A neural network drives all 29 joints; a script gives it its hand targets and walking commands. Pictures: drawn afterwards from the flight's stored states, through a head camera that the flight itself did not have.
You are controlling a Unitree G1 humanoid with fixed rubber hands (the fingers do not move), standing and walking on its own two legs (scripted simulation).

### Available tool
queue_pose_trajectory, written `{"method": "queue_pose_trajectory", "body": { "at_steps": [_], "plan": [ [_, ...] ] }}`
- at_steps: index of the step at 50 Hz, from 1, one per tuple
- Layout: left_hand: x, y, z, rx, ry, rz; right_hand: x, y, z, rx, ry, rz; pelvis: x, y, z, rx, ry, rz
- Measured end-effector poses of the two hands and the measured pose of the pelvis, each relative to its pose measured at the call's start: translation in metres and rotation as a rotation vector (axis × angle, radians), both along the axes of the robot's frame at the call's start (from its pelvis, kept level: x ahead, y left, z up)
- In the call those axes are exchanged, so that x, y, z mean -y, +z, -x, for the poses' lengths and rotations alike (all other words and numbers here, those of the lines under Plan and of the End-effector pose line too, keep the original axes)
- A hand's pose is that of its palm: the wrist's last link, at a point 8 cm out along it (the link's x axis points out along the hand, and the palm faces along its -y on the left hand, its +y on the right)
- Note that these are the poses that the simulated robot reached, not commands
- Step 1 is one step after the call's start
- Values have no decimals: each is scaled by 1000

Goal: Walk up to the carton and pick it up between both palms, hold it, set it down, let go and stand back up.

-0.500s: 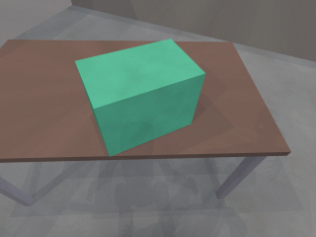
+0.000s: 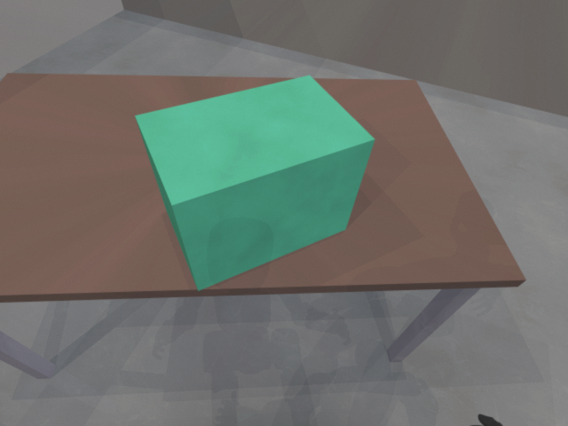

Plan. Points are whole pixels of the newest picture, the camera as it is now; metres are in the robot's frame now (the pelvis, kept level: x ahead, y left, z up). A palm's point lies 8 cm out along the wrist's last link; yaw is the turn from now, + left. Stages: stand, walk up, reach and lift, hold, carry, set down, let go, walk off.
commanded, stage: walk up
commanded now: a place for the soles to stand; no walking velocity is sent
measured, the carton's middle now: (255, 180) +0.53 +0.04 +0.01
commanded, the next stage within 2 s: none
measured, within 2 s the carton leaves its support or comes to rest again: neither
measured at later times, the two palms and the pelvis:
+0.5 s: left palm out of the picture +0.07 +0.32 -0.10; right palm out of the picture +0.08 -0.31 -0.11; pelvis -0.01 +0.00 +0.00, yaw +0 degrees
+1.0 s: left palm out of the picture +0.16 +0.29 -0.08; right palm out of the picture +0.11 -0.34 -0.11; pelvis +0.06 -0.02 +0.00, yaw +0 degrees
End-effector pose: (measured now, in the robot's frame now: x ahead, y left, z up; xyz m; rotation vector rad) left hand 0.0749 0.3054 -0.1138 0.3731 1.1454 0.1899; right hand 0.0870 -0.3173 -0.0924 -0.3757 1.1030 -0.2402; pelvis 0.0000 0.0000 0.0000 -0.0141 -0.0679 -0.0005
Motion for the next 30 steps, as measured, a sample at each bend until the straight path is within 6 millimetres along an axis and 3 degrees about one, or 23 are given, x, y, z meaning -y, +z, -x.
{"method": "queue_pose_trajectory", "body": {
  "at_steps": [7,17,23,26,30],
  "plan": [
    [-12,4,3,-8,11,-16,-12,-6,4,-9,5,-15,-9,0,3,2,7,4],
    [8,6,2,-3,-3,-20,8,-7,1,2,0,-22,10,0,3,4,-2,-15],
    [-2,16,4,15,-16,-40,-4,-14,1,7,10,-56,3,0,7,6,2,-17],
    [-14,16,4,10,-5,-38,-16,-20,9,-14,15,-71,-7,-2,5,6,12,-17],
    [-19,18,-6,1,0,-36,-18,-18,35,-77,-6,-68,-12,2,-5,3,11,-12]
  ]
}}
